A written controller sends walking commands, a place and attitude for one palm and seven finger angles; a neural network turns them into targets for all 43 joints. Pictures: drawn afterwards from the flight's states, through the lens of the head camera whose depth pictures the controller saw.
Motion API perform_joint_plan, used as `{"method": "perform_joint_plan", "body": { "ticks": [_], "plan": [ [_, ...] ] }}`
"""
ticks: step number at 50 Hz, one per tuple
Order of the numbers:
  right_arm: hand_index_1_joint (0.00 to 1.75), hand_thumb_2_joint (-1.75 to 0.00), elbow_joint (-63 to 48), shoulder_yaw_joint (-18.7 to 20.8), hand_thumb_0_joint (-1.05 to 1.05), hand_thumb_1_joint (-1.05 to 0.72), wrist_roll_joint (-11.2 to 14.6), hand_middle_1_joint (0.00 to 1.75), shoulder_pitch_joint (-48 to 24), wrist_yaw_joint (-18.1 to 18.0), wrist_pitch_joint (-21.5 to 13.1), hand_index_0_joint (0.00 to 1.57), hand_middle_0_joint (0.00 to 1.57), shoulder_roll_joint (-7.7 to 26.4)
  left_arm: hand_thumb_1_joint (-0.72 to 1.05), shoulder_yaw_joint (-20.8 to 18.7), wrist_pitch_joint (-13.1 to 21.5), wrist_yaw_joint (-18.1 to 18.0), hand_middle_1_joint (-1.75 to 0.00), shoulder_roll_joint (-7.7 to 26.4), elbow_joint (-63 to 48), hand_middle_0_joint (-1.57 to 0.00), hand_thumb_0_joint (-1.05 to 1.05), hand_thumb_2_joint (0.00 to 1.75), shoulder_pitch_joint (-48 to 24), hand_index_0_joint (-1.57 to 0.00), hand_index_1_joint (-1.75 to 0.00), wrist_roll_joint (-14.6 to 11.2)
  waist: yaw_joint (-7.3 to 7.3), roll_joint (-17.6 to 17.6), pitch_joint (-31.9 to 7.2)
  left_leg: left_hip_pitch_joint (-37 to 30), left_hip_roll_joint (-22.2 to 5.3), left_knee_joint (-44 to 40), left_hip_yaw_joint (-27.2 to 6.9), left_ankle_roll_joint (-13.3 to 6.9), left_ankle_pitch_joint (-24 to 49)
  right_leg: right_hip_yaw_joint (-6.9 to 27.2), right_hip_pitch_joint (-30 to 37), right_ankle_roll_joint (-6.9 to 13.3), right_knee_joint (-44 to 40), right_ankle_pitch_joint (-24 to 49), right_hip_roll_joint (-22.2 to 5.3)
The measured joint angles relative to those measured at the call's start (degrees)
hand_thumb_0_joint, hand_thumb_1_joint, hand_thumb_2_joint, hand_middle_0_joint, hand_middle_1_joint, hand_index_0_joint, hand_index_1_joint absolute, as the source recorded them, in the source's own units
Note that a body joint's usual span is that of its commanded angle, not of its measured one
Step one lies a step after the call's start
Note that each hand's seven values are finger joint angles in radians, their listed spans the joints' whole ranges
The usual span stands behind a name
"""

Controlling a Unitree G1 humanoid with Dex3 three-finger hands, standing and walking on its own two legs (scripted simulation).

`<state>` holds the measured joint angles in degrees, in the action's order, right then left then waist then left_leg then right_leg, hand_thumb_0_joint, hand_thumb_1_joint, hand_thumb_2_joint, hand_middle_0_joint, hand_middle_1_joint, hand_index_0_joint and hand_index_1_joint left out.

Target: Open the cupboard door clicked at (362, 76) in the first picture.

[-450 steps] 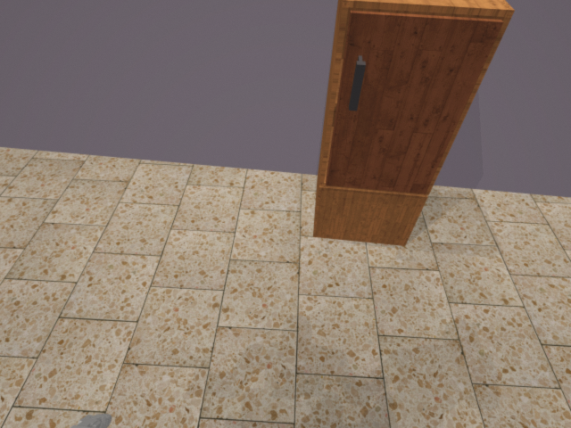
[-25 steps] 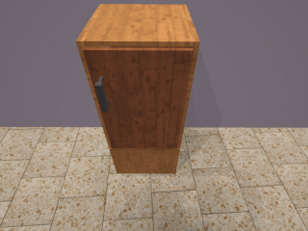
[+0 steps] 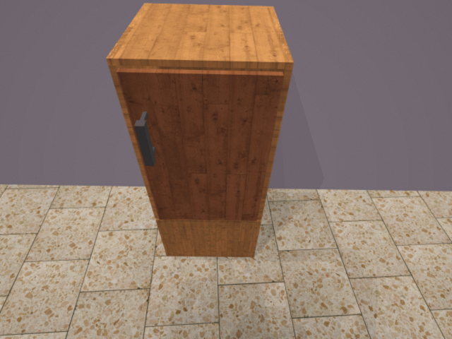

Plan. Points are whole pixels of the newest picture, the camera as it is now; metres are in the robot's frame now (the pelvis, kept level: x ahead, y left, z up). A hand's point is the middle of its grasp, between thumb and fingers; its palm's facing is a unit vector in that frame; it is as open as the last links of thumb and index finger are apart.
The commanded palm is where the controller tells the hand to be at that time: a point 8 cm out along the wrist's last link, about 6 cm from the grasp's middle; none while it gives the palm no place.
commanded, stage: come to a stop and stand still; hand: left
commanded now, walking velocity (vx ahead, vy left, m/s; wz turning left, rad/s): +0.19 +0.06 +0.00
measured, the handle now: (147, 139) +0.57 +0.24 +0.01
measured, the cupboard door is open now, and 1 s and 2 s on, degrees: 0 0 0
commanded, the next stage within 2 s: look again from close up in 1.48 s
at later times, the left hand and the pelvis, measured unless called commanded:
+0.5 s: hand out of the picture +0.05 +0.17 -0.17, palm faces +0.06 -0.97 -0.22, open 7.3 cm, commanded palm none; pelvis +0.04 +0.00 +0.01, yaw +0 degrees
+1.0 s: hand out of the picture -0.02 +0.15 -0.16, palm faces +0.07 -0.98 -0.18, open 7.3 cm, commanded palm none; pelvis -0.01 -0.02 +0.01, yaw +1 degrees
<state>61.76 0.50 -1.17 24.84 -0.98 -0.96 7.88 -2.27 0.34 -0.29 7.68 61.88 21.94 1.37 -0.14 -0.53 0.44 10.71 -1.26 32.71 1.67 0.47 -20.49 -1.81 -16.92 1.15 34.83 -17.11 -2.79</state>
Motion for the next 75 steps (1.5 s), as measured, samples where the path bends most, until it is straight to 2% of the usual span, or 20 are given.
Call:
{"method": "perform_joint_plan", "body": {
  "ticks": [2,6,8,11,13,14,16,20,31,44,59,75],
  "plan": [
    [0.3,-0.9,0.2,0.0,0.0,-0.91,0.1,0.3,0.3,0.0,-0.2,0.2,0.19,-0.2,0.91,-0.1,0.7,0.0,-0.3,-0.1,-0.1,-0.2,0.01,0.9,0.2,-0.2,-0.3,0.0,-0.24,0.4,0.3,-0.1,-0.1,1.1,-0.2,0.1,-1.1,-0.1,0.3,-1.0,0.5,0.4,0.1],
    [0.3,-0.9,0.3,0.0,0.0,-0.91,0.2,0.3,-0.8,0.2,0.1,0.2,0.19,-0.2,0.91,-0.4,2.0,-0.5,-0.3,-0.6,-0.2,-0.2,0.01,0.9,0.2,-0.2,-0.3,-0.1,-0.34,1.0,0.6,2.4,-0.2,5.8,0.1,-1.8,-3.3,-1.5,0.9,-2.0,1.5,-2.0,-0.2],
    [0.3,-0.9,0.2,-0.1,0.0,-0.91,0.4,0.3,-2.1,0.0,-0.2,0.2,0.19,-0.4,0.91,-0.4,1.5,-1.0,-0.3,-0.7,-0.1,-0.2,0.0,0.9,0.2,-0.2,-0.3,-0.2,-0.43,0.4,1.1,1.9,0.2,3.1,1.3,-1.9,-0.9,-1.7,1.6,-2.3,1.6,-2.6,-0.7],
    [0.3,-0.9,0.0,-0.5,0.0,-0.91,0.3,0.3,-4.0,-0.7,-1.4,0.2,0.19,-1.1,0.91,0.0,0.0,-1.4,-0.3,-0.6,1.1,-0.2,0.0,0.9,-0.2,-0.2,-0.3,-0.4,-0.82,-1.0,0.9,-0.1,0.7,1.3,2.7,-1.5,-1.3,-1.0,1.6,-1.5,3.2,-4.3,-1.0],
    [0.3,-0.9,-0.2,-0.8,0.0,-0.91,0.1,0.3,-5.1,-1.4,-1.7,0.2,0.19,-1.6,0.91,0.3,-0.4,-1.5,-0.3,-0.7,1.7,-0.2,0.01,0.9,-0.9,-0.19,-0.3,-0.5,-0.53,-0.9,0.9,-1.5,0.5,-0.6,3.1,-1.6,-1.1,-1.6,1.4,-0.9,4.0,-6.6,-0.4],
    [0.3,-0.9,0.0,-0.9,0.01,-0.92,-0.2,0.3,-5.6,-1.8,-1.5,0.2,0.19,-1.6,0.91,0.4,-0.4,-1.5,-0.3,-0.8,1.8,-0.2,0.01,0.9,-1.5,-0.19,-0.3,-0.6,-0.29,-0.7,1.1,-2.1,0.5,-1.4,3.2,-1.5,-0.8,-2.2,1.8,-0.7,2.8,-5.7,-0.2],
    [0.3,-0.9,0.3,-0.8,0.01,-0.93,0.1,0.3,-6.2,-2.1,-1.3,0.2,0.2,-1.5,0.91,0.5,0.1,-1.3,-0.3,-0.8,1.5,-0.2,0.01,0.9,-2.6,-0.19,-0.3,-0.8,-0.1,-0.9,1.7,-2.9,0.8,-2.0,3.3,-1.3,-0.6,-2.6,3.1,-0.5,-1.5,1.6,0.0],
    [0.3,-0.9,1.2,-0.1,0.02,-0.93,0.5,0.3,-7.6,-2.4,-0.5,0.21,0.2,-0.9,0.93,0.8,0.4,-1.8,-0.3,-0.9,1.7,-0.2,0.02,0.9,-4.5,-0.2,-0.3,-0.5,0.18,0.9,2.1,-3.8,-0.1,-3.0,3.1,-0.5,-0.5,-2.9,4.3,-0.5,-2.7,-0.3,1.0],
    [0.3,-0.9,1.2,0.6,0.01,-0.93,0.8,0.3,-9.9,-1.9,0.9,0.2,0.19,0.3,0.93,0.8,-0.2,-2.4,-0.3,1.2,-1.0,-0.2,0.01,0.9,-8.2,-0.2,-0.3,-0.8,0.22,1.1,2.7,-3.2,-0.3,-6.2,3.1,0.5,3.3,-3.0,3.1,0.7,-4.6,2.2,1.4],
    [0.3,-0.9,2.4,-0.6,0.0,-0.91,0.3,0.3,-6.5,-0.5,1.3,0.2,0.19,-0.9,0.94,1.2,-0.4,-1.8,-0.3,1.4,-0.3,-0.2,0.01,0.9,-6.5,-0.2,-0.3,-0.8,0.28,0.6,0.7,-1.9,-1.4,-8.2,2.0,1.0,7.0,-4.3,3.7,1.7,-9.9,7.2,2.6],
    [0.3,-0.9,3.7,-0.9,0.0,-0.91,0.2,0.3,-0.4,-0.8,1.2,0.2,0.19,-3.3,0.91,1.6,-0.5,-1.6,-0.3,-2.1,2.2,-0.2,0.01,0.9,-1.3,-0.2,-0.3,-0.8,-0.06,-0.8,0.3,0.8,-0.9,-7.1,1.9,0.3,7.7,-4.3,1.6,1.2,-9.9,8.6,2.1],
    [0.3,-0.9,1.9,-0.8,0.0,-0.91,0.3,0.3,-2.2,-1.0,0.4,0.2,0.19,-4.5,0.91,1.6,0.2,-1.8,-0.3,-3.2,2.5,-0.2,0.0,0.9,-0.7,-0.2,-0.3,-0.4,-0.46,-0.5,-0.1,1.4,-0.2,-6.3,2.6,-0.3,7.0,-3.5,0.4,0.7,-8.2,7.8,1.4]
  ]
}}
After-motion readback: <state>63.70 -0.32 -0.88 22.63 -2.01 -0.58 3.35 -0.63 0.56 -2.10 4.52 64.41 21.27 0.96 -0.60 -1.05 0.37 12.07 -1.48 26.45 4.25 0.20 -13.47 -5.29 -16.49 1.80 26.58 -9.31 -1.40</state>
